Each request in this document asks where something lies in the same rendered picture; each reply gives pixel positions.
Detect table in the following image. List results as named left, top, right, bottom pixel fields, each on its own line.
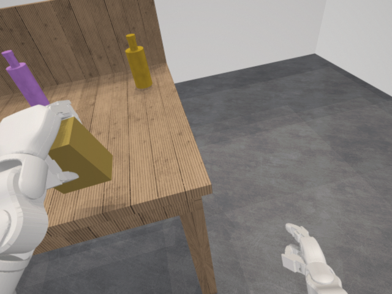
left=0, top=0, right=217, bottom=294

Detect right robot forearm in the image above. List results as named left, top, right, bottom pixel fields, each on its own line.
left=305, top=262, right=348, bottom=294

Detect right robot hand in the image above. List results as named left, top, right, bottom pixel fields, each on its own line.
left=281, top=223, right=326, bottom=275

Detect sponge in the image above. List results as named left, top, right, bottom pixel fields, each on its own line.
left=48, top=117, right=113, bottom=194

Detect left robot hand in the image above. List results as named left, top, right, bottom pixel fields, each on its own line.
left=0, top=100, right=82, bottom=189

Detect left robot forearm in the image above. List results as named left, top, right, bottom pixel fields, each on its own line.
left=0, top=153, right=48, bottom=294

